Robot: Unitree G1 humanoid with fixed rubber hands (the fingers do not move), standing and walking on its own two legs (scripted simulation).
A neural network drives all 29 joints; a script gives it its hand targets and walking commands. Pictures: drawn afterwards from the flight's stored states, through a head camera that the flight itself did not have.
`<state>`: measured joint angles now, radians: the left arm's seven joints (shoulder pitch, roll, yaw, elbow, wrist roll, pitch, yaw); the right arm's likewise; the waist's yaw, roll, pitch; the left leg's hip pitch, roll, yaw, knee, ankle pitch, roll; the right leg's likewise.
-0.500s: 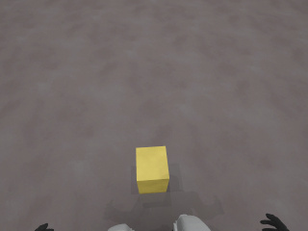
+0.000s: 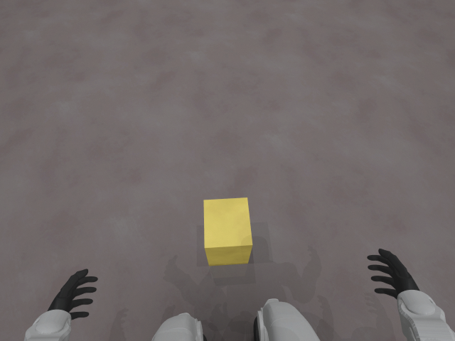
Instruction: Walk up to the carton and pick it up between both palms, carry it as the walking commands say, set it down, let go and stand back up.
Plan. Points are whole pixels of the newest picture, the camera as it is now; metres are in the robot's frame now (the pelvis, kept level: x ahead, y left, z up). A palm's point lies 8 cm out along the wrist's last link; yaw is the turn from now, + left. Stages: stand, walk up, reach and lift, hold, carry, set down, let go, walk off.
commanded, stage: reach and lift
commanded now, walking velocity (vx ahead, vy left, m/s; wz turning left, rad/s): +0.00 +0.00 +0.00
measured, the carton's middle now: (227, 233) +0.48 -0.01 -0.61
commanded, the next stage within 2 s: none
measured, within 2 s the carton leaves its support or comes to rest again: neither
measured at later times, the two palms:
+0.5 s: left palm (110, 264) +0.27 +0.25 -0.14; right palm (346, 253) +0.27 -0.26 -0.15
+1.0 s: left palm (148, 209) +0.41 +0.20 -0.19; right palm (305, 203) +0.41 -0.21 -0.20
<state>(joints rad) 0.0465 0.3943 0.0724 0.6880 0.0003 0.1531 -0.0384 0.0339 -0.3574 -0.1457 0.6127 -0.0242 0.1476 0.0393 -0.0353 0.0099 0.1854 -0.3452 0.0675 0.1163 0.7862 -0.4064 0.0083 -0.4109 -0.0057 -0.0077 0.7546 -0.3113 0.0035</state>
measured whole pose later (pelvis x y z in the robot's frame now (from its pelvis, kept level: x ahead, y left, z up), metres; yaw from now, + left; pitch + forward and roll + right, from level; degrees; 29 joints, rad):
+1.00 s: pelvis -0.05 -0.01 -0.07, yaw +2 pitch +32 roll +2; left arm -0.94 0.31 0.12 0.76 0.00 0.20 0.05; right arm -0.96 -0.26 -0.18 0.76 0.03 0.20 -0.11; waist -0.03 0.01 0.18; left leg -1.26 0.05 0.12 1.03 -0.33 0.02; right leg -1.33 -0.04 0.01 1.00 -0.24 0.00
